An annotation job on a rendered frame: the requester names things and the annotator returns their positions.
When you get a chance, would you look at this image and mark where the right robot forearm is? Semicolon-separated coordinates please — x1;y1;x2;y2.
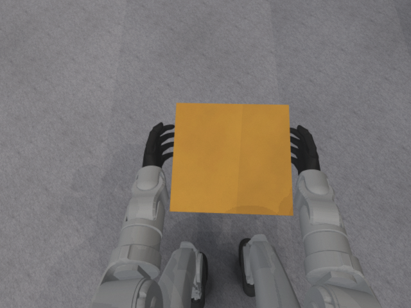
294;169;380;304

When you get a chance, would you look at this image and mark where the left robot forearm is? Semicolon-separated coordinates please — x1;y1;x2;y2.
89;166;169;307

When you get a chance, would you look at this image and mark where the left robot hand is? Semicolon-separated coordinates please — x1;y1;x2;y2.
143;122;175;168

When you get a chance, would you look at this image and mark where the right robot hand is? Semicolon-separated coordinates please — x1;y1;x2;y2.
290;125;320;175

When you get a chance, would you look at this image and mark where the carton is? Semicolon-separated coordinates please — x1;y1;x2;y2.
170;103;293;216

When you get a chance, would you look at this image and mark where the robot right shin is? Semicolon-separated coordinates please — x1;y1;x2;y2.
246;234;275;284

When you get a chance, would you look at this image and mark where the robot left upper arm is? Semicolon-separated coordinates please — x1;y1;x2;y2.
89;277;163;308

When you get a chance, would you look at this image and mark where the right robot foot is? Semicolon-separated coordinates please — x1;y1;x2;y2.
239;238;256;297

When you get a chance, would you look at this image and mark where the robot right upper arm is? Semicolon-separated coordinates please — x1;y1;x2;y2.
303;283;382;308

